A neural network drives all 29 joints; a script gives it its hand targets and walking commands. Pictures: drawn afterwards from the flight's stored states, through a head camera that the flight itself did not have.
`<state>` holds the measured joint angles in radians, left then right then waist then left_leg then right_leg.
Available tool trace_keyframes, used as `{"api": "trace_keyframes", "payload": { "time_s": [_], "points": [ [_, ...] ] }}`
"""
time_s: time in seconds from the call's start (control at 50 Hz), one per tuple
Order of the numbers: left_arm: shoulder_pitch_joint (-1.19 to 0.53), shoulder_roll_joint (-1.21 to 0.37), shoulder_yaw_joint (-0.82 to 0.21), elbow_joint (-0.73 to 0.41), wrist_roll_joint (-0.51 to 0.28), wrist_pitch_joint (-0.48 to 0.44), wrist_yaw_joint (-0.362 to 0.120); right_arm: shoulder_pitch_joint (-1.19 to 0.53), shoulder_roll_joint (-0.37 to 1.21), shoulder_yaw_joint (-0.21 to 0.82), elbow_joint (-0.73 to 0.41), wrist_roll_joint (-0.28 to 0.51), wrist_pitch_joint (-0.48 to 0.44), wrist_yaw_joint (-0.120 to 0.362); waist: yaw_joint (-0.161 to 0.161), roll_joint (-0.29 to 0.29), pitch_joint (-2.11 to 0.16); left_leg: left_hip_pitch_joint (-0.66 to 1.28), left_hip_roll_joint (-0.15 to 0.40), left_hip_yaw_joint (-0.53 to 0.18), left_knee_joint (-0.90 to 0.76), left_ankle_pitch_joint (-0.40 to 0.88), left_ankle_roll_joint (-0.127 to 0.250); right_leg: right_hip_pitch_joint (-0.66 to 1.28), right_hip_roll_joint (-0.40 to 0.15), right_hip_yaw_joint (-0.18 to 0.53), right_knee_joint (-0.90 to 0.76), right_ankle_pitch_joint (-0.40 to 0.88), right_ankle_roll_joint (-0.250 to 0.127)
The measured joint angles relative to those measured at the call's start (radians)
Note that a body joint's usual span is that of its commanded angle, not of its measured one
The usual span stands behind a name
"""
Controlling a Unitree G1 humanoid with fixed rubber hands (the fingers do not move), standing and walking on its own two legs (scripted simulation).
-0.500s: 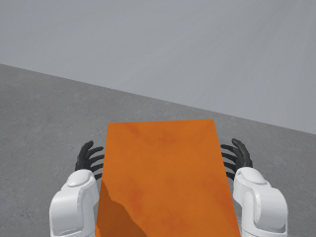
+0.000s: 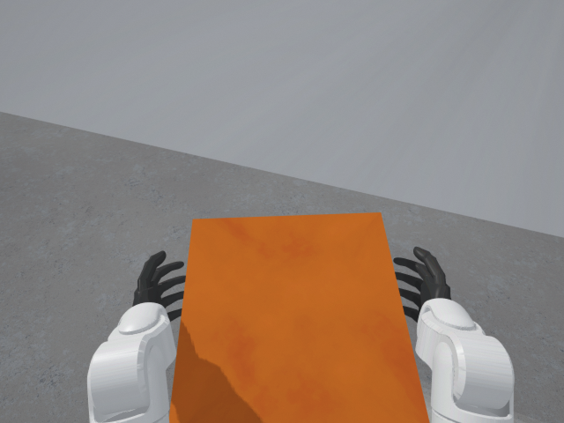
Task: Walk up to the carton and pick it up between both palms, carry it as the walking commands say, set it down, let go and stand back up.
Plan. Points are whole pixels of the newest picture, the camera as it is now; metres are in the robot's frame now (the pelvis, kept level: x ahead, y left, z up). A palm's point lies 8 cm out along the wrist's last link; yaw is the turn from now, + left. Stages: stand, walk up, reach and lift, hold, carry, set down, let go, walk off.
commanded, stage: carry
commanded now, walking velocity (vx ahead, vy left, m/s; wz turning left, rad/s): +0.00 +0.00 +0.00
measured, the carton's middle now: (291, 326) +0.26 +0.00 +0.02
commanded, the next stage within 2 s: none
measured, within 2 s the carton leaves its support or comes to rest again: neither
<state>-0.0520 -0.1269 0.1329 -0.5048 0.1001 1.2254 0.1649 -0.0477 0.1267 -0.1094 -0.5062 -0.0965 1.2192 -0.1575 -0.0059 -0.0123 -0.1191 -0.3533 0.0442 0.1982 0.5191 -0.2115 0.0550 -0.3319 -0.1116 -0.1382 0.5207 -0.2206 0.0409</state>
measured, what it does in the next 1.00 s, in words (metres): stands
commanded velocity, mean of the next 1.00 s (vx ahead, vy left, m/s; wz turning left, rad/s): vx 0.00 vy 0.00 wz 0.00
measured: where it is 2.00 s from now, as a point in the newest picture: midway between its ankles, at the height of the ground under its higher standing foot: outside the picture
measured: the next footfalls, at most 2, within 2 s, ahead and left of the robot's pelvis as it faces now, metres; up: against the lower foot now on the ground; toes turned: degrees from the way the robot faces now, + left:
none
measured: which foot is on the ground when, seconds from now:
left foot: down 0.00-1.00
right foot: down 0.00-1.00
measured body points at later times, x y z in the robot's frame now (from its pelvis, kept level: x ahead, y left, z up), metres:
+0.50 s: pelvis +0.00 +0.00 +0.00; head -0.03 +0.00 +0.45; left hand +0.25 +0.18 +0.10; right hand +0.25 -0.18 +0.10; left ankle +0.04 +0.09 -0.73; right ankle +0.02 -0.15 -0.73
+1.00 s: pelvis +0.00 -0.01 +0.00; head -0.02 +0.00 +0.45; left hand +0.26 +0.17 +0.09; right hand +0.26 -0.18 +0.10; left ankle +0.04 +0.09 -0.73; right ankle +0.02 -0.15 -0.73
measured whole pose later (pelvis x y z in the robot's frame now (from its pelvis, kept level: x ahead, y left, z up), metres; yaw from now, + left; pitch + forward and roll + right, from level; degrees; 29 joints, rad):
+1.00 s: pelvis +0.00 -0.01 +0.00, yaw +0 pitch +3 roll +0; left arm -0.07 -0.13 0.14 -0.47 0.11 1.20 0.16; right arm -0.07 0.13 -0.12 -0.46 -0.11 1.20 -0.15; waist 0.00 -0.01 -0.12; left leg -0.36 0.06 0.19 0.53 -0.21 0.04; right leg -0.33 -0.09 -0.13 0.52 -0.22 0.03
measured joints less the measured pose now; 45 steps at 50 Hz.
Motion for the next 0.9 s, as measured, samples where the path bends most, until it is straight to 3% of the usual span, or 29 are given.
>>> {"api": "trace_keyframes", "payload": {
  "time_s": [0.9],
  "points": [
    [-0.015,0.0,0.008,0.034,0.007,-0.023,-0.004,-0.021,0.0,-0.005,0.039,-0.008,-0.02,0.005,0.003,0.004,0.0,-0.009,0.012,-0.013,0.008,-0.001,-0.011,-0.002,0.016,0.007,-0.005,0.001,-0.008]
  ]
}}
